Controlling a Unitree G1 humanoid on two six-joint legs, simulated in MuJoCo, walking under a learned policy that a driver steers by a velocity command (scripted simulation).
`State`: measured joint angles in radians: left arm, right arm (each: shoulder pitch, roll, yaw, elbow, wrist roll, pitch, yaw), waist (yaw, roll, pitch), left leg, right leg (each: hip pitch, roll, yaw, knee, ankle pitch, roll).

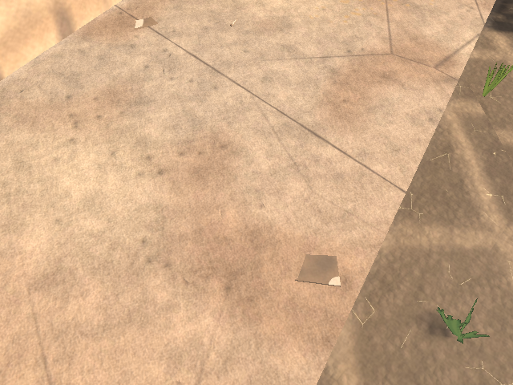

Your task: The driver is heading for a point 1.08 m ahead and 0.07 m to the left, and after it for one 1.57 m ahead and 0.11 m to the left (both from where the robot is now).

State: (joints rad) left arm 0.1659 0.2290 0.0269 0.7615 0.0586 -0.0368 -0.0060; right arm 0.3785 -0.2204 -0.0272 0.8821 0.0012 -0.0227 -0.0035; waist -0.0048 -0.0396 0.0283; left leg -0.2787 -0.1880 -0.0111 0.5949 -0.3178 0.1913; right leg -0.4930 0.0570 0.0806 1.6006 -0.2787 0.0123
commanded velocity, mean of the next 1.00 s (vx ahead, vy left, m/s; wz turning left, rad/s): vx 0.50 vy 0.00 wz -0.06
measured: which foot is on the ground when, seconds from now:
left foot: down 0.00-0.32, up 0.34-0.74, down 0.76-1.00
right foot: up 0.00-0.30, down 0.32-0.78, up 0.80-1.00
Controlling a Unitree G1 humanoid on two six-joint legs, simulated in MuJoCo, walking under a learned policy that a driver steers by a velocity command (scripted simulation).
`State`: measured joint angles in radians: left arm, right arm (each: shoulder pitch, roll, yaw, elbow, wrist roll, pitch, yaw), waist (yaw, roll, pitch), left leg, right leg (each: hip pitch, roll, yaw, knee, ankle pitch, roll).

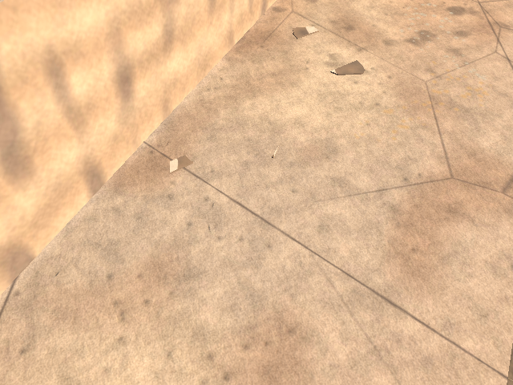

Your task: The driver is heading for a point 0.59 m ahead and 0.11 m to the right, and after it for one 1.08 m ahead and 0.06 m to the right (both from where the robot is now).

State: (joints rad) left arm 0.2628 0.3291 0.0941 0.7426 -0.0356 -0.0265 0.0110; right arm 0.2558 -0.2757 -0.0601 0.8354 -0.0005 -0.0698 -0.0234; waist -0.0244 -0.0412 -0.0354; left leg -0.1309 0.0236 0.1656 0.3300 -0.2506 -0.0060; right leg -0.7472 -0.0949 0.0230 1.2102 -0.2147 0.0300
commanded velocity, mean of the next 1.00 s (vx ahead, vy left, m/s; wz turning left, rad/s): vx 0.50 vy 0.00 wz -0.21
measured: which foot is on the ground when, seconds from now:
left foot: down 0.00-0.24, up 0.26-0.68, down 0.70-1.00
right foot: up 0.00-0.20, down 0.22-0.72, up 0.74-1.00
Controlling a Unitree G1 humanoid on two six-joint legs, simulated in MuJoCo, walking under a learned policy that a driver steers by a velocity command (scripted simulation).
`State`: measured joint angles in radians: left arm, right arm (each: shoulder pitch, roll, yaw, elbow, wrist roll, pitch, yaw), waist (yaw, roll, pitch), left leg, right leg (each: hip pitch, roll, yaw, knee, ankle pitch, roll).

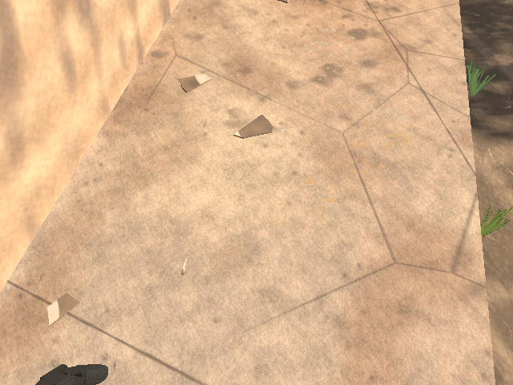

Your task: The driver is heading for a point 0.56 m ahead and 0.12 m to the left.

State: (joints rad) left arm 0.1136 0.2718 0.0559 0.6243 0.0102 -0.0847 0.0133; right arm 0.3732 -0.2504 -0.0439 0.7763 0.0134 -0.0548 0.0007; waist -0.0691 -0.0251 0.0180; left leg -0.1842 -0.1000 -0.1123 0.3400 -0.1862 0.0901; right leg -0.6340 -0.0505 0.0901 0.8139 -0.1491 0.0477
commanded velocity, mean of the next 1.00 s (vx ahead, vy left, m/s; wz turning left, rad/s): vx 0.42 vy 0.00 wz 0.47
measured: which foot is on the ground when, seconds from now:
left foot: down 0.00-0.22, up 0.24-0.70, down 0.72-1.00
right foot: up 0.00-0.20, down 0.22-0.72, up 0.74-1.00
